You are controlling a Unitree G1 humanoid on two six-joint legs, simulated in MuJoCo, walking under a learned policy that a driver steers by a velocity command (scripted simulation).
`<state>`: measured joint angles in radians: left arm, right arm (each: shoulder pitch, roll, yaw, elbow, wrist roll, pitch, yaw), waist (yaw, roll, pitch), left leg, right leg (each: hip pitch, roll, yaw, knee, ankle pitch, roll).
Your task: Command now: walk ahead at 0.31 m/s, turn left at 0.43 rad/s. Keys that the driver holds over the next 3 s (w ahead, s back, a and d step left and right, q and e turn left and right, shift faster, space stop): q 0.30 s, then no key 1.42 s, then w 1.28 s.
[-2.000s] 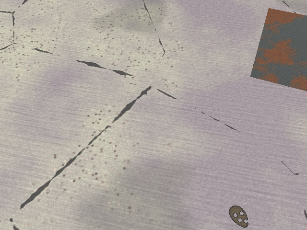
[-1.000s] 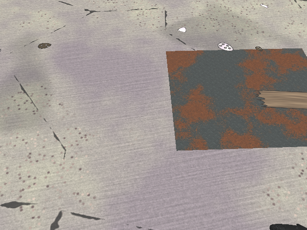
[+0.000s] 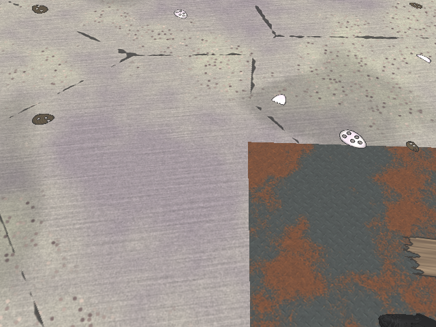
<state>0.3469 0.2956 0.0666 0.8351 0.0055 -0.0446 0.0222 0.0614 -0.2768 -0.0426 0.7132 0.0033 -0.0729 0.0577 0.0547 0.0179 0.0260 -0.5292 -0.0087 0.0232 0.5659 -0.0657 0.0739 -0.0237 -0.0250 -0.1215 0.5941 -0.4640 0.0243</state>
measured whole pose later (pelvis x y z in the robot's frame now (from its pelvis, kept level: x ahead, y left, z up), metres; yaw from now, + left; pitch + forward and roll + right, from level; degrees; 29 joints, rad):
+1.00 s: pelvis +0.15 +0.01 +0.02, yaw +16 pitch -1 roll +0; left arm 0.20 0.25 0.04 0.80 0.01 -0.01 0.02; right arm 0.22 -0.22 -0.03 0.76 -0.02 0.01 -0.01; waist 0.02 -0.01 0.02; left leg -0.20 -0.01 -0.06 0.56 -0.33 0.00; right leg -0.26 -0.03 0.05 0.53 -0.25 0.05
